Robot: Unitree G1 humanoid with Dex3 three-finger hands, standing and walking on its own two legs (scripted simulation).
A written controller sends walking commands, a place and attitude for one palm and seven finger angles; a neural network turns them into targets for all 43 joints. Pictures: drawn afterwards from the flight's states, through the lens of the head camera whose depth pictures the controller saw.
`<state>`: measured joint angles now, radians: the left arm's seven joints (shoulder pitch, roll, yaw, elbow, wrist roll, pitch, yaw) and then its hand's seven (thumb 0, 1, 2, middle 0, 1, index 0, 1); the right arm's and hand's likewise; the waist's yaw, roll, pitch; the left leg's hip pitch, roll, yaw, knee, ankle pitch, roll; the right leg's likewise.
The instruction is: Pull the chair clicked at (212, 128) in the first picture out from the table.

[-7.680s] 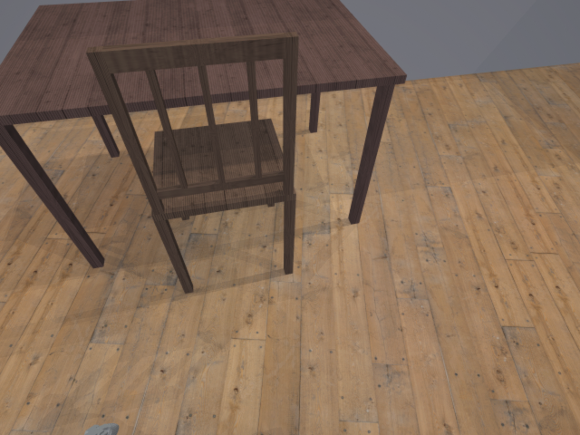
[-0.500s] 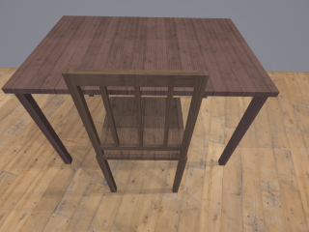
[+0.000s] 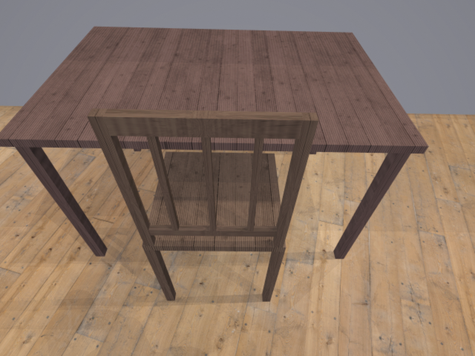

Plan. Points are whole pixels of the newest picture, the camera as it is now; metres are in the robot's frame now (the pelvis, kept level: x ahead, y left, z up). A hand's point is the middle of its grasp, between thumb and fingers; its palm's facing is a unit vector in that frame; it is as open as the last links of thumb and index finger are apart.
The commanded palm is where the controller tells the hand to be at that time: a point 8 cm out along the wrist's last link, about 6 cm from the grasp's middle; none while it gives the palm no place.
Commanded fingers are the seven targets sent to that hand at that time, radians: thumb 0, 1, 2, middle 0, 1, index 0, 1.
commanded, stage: shuffle to correct the standing spot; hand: left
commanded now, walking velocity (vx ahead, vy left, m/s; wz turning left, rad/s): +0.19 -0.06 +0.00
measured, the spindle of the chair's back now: (210, 189) +0.48 +0.10 -0.05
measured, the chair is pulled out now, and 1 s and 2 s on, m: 0.00 0.00 0.00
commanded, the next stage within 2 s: come to a stop and stand still in 0.04 s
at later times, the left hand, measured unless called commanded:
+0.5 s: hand out of the picture +0.04 +0.16 -0.17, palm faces +0.06 -0.98 -0.20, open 7.4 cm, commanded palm none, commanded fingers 0.00 0.90 0.90 -0.20 -0.30 -0.20 -0.30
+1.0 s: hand out of the picture +0.04 +0.21 -0.17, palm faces -0.01 -0.98 -0.20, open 7.4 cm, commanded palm none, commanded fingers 0.00 0.90 0.90 -0.20 -0.30 -0.20 -0.30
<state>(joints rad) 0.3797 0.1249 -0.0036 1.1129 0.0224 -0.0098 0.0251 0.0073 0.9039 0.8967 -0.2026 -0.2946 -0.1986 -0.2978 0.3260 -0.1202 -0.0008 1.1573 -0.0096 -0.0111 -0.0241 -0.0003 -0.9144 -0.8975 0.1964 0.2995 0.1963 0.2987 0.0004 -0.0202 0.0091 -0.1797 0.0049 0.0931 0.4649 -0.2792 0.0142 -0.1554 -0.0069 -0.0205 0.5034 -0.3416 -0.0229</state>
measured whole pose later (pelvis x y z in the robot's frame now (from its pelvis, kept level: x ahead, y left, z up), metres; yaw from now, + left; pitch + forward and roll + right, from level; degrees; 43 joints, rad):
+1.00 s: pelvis +0.00 +0.03 +0.00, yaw -1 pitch -2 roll -1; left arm 0.31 0.17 -0.01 0.97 0.02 0.00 0.04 0.01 0.91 0.90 -0.20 -0.29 -0.20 -0.30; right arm 0.24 -0.17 0.00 0.98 -0.01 0.00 -0.02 0.00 -0.93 -0.90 0.20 0.30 0.20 0.30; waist 0.00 0.00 0.02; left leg -0.25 -0.04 0.08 0.52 -0.24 0.08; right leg -0.16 -0.01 0.00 0.50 -0.31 0.01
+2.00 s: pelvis +0.01 +0.04 +0.00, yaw -2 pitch -1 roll +0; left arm 0.35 0.14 -0.02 1.09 0.01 -0.01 0.05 0.01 0.90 0.90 -0.20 -0.29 -0.20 -0.30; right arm 0.29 -0.14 0.01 1.13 0.00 -0.02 -0.02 0.00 -0.92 -0.90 0.20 0.30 0.20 0.30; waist 0.00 -0.02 0.02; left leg -0.19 -0.06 0.11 0.40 -0.19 0.10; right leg -0.12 -0.04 0.03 0.42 -0.27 0.04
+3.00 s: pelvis +0.01 +0.02 +0.01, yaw -2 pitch -1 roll +0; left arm 0.36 0.12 -0.02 1.11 0.01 -0.01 0.04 0.01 0.90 0.90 -0.20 -0.29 -0.20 -0.30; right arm 0.30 -0.13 0.01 1.15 0.00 -0.02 -0.03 0.00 -0.92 -0.90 0.20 0.30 0.20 0.30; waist 0.00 -0.01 0.01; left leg -0.18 -0.05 0.10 0.38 -0.19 0.07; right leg -0.11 -0.02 0.02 0.41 -0.28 0.01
